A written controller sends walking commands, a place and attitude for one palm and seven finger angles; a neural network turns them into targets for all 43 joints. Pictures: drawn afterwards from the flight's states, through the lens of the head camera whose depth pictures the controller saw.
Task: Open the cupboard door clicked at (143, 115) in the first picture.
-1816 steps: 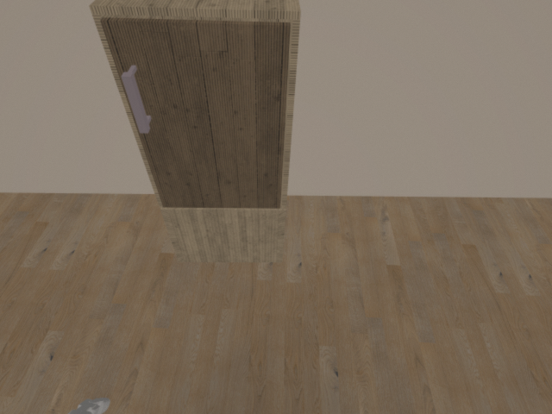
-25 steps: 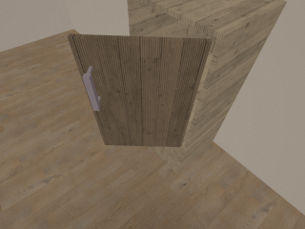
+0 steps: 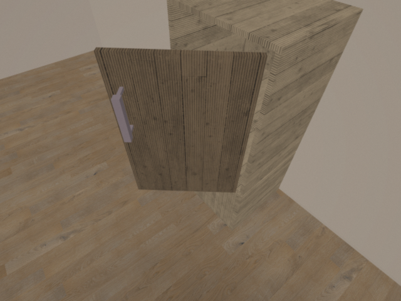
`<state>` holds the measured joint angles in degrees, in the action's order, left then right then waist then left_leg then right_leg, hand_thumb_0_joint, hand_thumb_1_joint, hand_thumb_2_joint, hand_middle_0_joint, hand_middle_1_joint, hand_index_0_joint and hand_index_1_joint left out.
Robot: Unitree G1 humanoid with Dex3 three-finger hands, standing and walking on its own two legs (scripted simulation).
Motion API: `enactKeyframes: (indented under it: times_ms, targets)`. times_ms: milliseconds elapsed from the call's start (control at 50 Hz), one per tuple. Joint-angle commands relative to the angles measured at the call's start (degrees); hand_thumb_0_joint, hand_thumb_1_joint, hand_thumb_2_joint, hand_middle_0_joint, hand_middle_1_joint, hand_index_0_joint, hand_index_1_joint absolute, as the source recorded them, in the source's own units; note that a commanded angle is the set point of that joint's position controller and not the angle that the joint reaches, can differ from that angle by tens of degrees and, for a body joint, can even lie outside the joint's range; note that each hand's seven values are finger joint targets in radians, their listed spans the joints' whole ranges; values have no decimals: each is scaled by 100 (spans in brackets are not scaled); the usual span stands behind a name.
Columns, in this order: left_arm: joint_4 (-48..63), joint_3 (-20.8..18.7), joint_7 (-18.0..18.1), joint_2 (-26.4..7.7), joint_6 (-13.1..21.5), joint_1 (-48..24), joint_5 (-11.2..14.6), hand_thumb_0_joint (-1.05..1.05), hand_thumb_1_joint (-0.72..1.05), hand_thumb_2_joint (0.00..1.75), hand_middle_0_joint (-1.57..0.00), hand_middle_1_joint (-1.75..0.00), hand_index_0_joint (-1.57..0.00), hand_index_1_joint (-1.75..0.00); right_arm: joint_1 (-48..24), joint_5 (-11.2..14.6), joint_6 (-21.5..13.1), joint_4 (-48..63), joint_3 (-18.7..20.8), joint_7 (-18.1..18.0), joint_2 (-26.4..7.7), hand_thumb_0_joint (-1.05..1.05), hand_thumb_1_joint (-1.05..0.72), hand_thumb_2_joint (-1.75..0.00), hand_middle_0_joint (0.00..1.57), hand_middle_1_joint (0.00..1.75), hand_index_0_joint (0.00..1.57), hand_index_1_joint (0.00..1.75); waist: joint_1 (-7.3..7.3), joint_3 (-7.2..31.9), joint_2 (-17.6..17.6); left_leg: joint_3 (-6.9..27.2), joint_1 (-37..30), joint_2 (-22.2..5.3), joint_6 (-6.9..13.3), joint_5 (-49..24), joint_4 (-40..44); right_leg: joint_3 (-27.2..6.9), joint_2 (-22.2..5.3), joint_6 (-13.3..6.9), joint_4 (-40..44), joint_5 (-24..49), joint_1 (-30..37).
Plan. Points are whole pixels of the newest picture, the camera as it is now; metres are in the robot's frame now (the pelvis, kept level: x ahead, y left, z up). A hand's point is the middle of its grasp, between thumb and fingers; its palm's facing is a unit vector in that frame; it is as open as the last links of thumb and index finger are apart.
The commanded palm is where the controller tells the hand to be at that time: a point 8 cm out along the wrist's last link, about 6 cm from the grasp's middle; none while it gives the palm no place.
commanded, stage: come to a stop and stand still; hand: left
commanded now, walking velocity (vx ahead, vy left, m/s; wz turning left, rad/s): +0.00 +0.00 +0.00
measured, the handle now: (124, 115) +0.56 +0.25 +0.04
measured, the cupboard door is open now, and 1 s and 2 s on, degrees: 48 48 48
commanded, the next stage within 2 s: look again from close up in 0.34 s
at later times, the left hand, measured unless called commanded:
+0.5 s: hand out of the picture -0.03 +0.13 -0.18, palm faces +0.05 -0.99 -0.15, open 7.4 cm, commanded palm none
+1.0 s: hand out of the picture +0.02 +0.17 -0.16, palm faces +0.04 -0.97 -0.23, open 7.3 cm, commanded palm none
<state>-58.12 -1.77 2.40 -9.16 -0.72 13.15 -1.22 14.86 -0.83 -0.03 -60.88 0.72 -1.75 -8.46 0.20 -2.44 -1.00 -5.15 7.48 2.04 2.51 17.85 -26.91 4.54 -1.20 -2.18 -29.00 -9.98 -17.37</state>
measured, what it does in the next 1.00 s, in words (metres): stands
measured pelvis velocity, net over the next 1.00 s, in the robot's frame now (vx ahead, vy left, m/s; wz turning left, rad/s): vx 0.02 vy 0.00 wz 0.01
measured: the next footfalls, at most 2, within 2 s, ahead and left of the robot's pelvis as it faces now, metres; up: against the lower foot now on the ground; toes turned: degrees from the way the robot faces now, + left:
none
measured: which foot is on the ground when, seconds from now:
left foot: down 0.00-1.00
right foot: down 0.00-1.00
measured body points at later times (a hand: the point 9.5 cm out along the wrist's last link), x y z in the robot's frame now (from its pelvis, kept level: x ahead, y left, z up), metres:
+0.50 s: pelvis +0.00 -0.01 +0.00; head +0.01 -0.01 +0.45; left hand -0.03 +0.19 -0.16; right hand -0.04 -0.21 -0.16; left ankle -0.03 +0.09 -0.74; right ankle +0.06 -0.09 -0.74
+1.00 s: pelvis +0.02 +0.00 +0.00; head +0.02 -0.02 +0.45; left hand +0.02 +0.22 -0.15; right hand -0.01 -0.21 -0.17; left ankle -0.03 +0.09 -0.74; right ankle +0.06 -0.09 -0.74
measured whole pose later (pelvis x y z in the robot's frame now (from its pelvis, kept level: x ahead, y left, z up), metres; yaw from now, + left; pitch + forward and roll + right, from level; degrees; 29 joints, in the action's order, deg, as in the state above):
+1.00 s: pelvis +0.02 +0.00 +0.00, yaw +1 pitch -2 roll +1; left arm -63.6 -0.1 2.3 -7.8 1.5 16.1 -0.6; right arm 19.9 -0.7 -1.9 -63.1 -1.4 -1.7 -8.5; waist -0.5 -1.8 1.7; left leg -4.2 4.7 2.3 2.2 16.9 -23.1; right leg 5.3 -1.3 -2.4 -27.3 -10.6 -15.2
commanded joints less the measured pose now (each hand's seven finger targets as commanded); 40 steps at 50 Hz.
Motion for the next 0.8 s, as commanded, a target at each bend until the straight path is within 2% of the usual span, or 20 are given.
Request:
enactKeyframes:
  times_ms: [0,40,80,120,200,240,400,420,440,460,480,500,520,540,580,640,660,720,780]
  targets:
    - [124,10,-49,-463,112,300,27,0,90,90,-20,-30,-20,-30,531,-20,-57,61,30,36,-411,0,-90,-90,20,30,20,30,-14,-343,-124,736,916,-684,18,442,946,-997,-607,-46,1004,-834,437]
    - [60,11,-57,-487,139,356,39,0,90,90,-20,-30,-20,-30,641,-23,-66,-4,2,39,-423,0,-90,-90,20,30,20,30,-28,-336,-137,726,872,-665,18,380,967,-1019,-613,-49,1115,-932,442]
    - [1,30,-52,-492,165,442,46,0,90,90,-20,-30,-20,-30,679,-13,-84,-61,-19,43,-410,0,-90,-90,20,30,20,30,-21,-278,7,736,821,-681,10,242,1005,-960,-602,-43,1121,-750,546]
    - [-76,46,-54,-479,182,524,55,0,90,90,-20,-30,-20,-30,735,-9,-88,-112,-42,41,-406,0,-90,-90,20,30,20,30,-16,-315,-74,720,845,-671,-2,255,1019,-957,-600,-36,1157,-790,569]
    - [-193,67,-46,-427,223,699,64,0,90,90,-20,-30,-20,-30,881,3,-112,-205,-68,29,-347,0,-90,-90,20,30,20,30,-12,-201,-20,674,780,-671,-20,77,1002,-897,-621,-37,1172,-593,711]
    - [-258,80,-44,-390,222,775,70,0,90,90,-20,-30,-20,-30,949,2,-104,-266,-87,24,-301,0,-90,-90,20,30,20,30,-1,-272,-32,652,815,-646,-30,117,996,-898,-626,-37,1220,-719,689]
    - [-399,117,-17,-205,235,983,74,0,90,90,-20,-30,-20,-30,1195,4,-117,-388,-130,-11,-129,0,-90,-90,20,30,20,30,4,-340,73,661,894,-673,-52,-2,1012,-827,-588,-51,1135,-443,769]
    - [-612,163,198,-436,315,1313,3,0,90,90,-20,-30,-20,-30,329,31,-213,1,-64,27,-488,0,-90,-90,20,30,20,30,221,-494,656,241,982,-790,-246,-360,151,-782,-784,52,531,1525,564]
    - [-457,126,144,-635,310,1154,51,0,90,90,-20,-30,-20,-30,791,24,-144,183,-61,7,-180,0,-90,-90,20,30,20,30,-71,285,886,474,804,-485,-235,336,90,-1155,-965,-188,721,56,653]
    - [-374,89,81,-667,339,978,40,0,90,90,-20,-30,-20,-30,853,-34,-131,110,-101,25,-106,0,-90,-90,20,30,20,30,-58,168,878,470,689,-438,-199,187,56,-1187,-975,-303,824,-362,441]
    - [-359,103,50,-590,345,849,29,0,90,90,-20,-30,-20,-30,1062,-18,-152,105,-95,26,-99,0,-90,-90,20,30,20,30,-181,314,640,550,555,-514,-157,73,187,-1125,-920,-345,817,-938,255]
    - [-326,115,26,-466,329,760,24,0,90,90,-20,-30,-20,-30,1205,-28,-158,118,-84,21,-132,0,-90,-90,20,30,20,30,-196,178,416,652,646,-570,-97,91,275,-995,-785,-289,786,-1191,91]
    - [-332,128,10,-363,312,698,30,0,90,90,-20,-30,-20,-30,1240,-28,-161,118,-82,14,-162,0,-90,-90,20,30,20,30,-191,19,163,748,783,-641,-46,69,399,-915,-673,-239,739,-1138,84]
    - [-349,156,-3,-274,302,689,42,0,90,90,-20,-30,-20,-30,1214,-18,-168,128,-84,6,-205,0,-90,-90,20,30,20,30,-166,-184,121,831,930,-696,-9,68,559,-851,-601,-200,710,-1026,104]
    - [-369,160,-19,-209,304,703,49,0,90,90,-20,-30,-20,-30,1180,-27,-207,154,-85,6,-252,0,-90,-90,20,30,20,30,-95,-340,66,952,1136,-747,25,53,793,-773,-515,-165,595,-747,256]
    - [-404,171,-27,-199,298,744,68,0,90,90,-20,-30,-20,-30,1143,-13,-233,135,-94,-5,-353,0,-90,-90,20,30,20,30,-48,-554,29,961,1259,-763,34,121,1007,-759,-483,-144,564,-473,401]
    - [-409,168,-27,-209,294,747,61,0,90,90,-20,-30,-20,-30,1138,-13,-238,124,-101,-4,-328,0,-90,-90,20,30,20,30,-34,-570,89,965,1269,-763,45,72,1052,-724,-474,-142,533,-353,461]
    - [-393,158,-24,-241,307,754,77,0,90,90,-20,-30,-20,-30,1121,-12,-246,74,-115,-7,-368,0,-90,-90,20,30,20,30,-30,-579,-91,863,1122,-706,26,-128,1008,-785,-517,-145,601,-163,518]
    - [-358,141,-22,-294,302,673,82,0,90,90,-20,-30,-20,-30,1111,-16,-251,8,-124,-6,-384,0,-90,-90,20,30,20,30,-38,-525,-49,849,1017,-719,14,-293,1045,-745,-532,-140,580,15,611]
